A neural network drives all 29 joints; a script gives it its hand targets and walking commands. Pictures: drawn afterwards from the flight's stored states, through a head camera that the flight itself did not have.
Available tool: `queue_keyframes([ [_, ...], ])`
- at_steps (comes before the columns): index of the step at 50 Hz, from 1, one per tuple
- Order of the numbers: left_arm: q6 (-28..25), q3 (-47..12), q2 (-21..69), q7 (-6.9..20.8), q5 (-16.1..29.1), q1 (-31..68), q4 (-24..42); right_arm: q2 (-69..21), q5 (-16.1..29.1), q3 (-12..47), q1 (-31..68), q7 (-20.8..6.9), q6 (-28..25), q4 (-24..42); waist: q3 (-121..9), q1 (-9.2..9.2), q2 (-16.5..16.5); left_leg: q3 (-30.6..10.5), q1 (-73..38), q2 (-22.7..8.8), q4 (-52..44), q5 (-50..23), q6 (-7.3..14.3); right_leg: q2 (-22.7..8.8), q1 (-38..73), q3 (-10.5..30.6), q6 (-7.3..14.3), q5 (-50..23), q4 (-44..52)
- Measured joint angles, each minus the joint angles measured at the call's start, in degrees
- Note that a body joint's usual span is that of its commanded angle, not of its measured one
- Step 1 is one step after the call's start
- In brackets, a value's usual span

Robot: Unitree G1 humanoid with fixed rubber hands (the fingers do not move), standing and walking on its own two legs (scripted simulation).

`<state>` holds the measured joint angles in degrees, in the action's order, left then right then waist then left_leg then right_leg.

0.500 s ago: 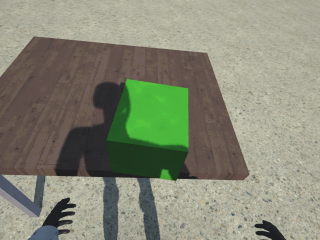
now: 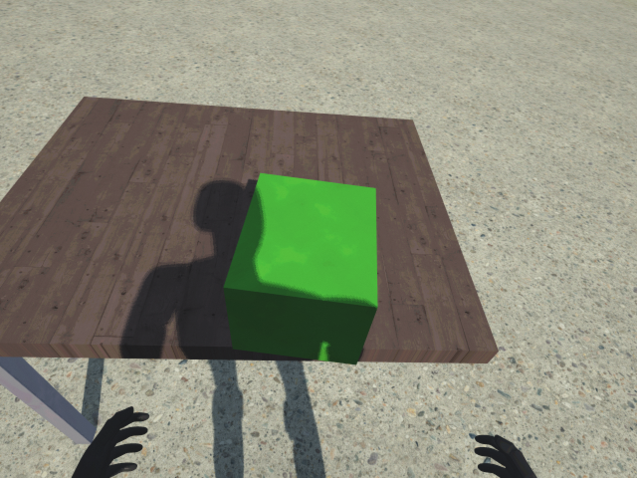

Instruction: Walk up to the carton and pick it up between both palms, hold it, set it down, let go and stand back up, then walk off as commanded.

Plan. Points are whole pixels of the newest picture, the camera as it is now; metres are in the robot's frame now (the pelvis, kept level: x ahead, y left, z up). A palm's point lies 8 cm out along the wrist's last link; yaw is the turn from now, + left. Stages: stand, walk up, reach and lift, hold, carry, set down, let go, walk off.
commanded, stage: reach and lift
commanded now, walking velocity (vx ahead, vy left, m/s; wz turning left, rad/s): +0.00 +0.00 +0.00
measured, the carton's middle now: (306, 265) +0.47 +0.01 -0.04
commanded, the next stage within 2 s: none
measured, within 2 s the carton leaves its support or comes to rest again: neither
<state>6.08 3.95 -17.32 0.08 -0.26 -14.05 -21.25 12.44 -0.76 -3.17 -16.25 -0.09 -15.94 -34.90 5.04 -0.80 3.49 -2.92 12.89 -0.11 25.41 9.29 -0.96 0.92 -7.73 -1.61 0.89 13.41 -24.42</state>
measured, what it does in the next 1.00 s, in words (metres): stands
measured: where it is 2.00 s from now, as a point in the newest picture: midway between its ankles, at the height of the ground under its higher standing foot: outside the picture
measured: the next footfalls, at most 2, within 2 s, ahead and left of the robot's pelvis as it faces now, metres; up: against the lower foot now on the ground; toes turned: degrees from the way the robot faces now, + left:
none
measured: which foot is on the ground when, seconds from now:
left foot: down 0.00-1.00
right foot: down 0.00-1.00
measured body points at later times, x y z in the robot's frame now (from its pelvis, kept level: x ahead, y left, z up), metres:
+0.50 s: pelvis +0.01 +0.01 +0.00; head +0.04 +0.04 +0.45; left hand +0.23 +0.25 -0.02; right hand +0.19 -0.21 -0.01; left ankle +0.05 +0.12 -0.74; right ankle +0.00 -0.11 -0.74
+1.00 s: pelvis +0.03 +0.00 +0.00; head +0.07 +0.03 +0.45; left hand +0.26 +0.23 +0.01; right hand +0.23 -0.19 +0.02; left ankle +0.05 +0.12 -0.74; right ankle +0.00 -0.11 -0.74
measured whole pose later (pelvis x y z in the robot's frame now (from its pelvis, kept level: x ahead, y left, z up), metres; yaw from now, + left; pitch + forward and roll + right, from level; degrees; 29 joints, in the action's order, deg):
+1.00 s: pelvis +0.03 +0.00 +0.00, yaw +0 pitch +0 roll +0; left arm -8.0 -0.8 -20.8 3.4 12.3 -13.2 -8.6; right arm 9.0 7.6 5.7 -20.2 7.2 -10.3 -3.0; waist 4.9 -0.8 3.2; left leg -2.4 12.0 0.9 21.8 9.4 0.1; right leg -0.1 -7.3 -1.1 0.4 13.9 -21.6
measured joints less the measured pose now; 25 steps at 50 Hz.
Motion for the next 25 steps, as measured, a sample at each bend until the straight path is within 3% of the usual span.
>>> queue_keyframes([
  [13,-2.5,-0.8,-1.0,1.0,4.8,0.4,4.5,-2.4,1.2,3.1,-4.6,2.8,5.6,18.6,0.0,0.01,0.0,0.1,-0.3,0.5,-0.3,-0.6,0.4,-0.5,0.2,0.1,0.0,-0.2,0.0],
  [19,-3.2,-1.3,-1.2,0.8,5.5,0.4,7.4,-2.5,2.6,3.6,-4.5,3.1,7.5,21.6,0.0,0.02,0.0,0.4,-0.3,1.1,-0.4,-0.1,1.0,-1.1,0.3,0.4,0.0,0.3,0.2],
  [25,-7.7,-3.5,-1.4,0.3,6.9,-0.1,10.6,-2.9,4.6,3.6,-4.5,3.1,7.1,23.3,0.0,0.01,0.0,0.5,-0.3,1.1,-1.6,0.0,1.1,-1.0,0.4,0.5,0.0,0.0,1.8],
])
